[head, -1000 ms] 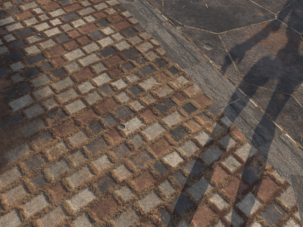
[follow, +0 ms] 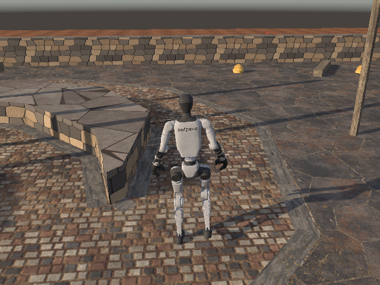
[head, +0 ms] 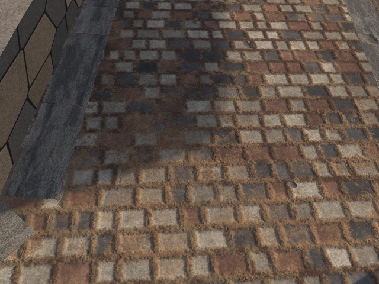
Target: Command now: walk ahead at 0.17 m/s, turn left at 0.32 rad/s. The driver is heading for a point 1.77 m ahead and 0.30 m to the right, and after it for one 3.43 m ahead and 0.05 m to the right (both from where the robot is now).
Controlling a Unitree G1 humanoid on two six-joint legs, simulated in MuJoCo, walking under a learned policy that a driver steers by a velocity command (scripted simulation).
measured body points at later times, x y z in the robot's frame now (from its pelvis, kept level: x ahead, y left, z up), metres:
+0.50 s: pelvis +0.15 -0.05 +0.00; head +0.16 -0.07 +0.45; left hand +0.19 +0.23 -0.11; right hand +0.29 -0.32 -0.11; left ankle +0.14 +0.10 -0.67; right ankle +0.11 -0.15 -0.74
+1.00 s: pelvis +0.43 +0.01 +0.00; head +0.45 +0.02 +0.45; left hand +0.53 +0.30 -0.12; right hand +0.54 -0.26 -0.11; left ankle +0.45 +0.10 -0.74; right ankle +0.43 -0.14 -0.66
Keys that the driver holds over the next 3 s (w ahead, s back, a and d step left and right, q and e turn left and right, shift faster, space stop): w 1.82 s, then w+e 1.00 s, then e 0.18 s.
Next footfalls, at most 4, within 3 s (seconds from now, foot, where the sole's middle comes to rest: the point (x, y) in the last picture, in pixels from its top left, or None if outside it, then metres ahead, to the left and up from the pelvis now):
0.32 right None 0.15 -0.14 -0.78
0.80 left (152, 270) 0.49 0.10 -0.78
1.32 right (216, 195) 0.80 -0.13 -0.78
1.86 left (157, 135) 1.09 0.12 -0.78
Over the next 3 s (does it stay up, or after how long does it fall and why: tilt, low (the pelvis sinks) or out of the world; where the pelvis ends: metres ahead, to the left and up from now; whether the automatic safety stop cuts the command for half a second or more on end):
stays up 1.54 -0.10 -0.01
